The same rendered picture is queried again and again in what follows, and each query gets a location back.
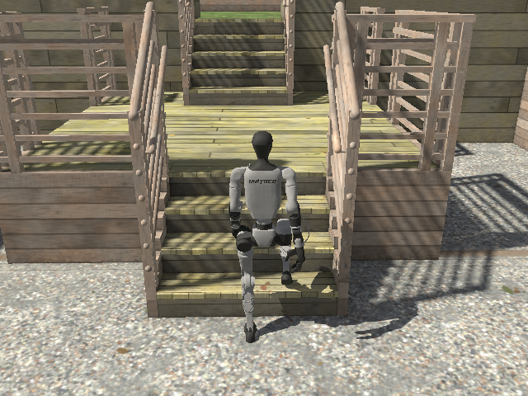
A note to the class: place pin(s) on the left robot forearm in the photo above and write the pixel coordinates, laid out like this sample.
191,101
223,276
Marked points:
235,219

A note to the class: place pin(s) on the left robot upper arm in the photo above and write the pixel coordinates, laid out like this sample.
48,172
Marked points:
235,189

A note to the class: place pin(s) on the left robot thigh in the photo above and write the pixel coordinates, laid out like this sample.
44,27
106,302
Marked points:
245,252

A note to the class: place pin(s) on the right robot forearm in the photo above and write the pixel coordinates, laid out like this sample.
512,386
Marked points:
296,228

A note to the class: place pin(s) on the right robot upper arm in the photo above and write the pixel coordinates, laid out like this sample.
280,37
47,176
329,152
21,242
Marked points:
290,189

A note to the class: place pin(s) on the right robot hand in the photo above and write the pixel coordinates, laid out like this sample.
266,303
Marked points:
301,258

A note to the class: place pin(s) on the left robot hand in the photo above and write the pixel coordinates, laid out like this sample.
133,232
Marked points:
241,228

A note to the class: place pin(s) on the left robot foot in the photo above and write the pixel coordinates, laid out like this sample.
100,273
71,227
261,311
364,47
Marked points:
250,336

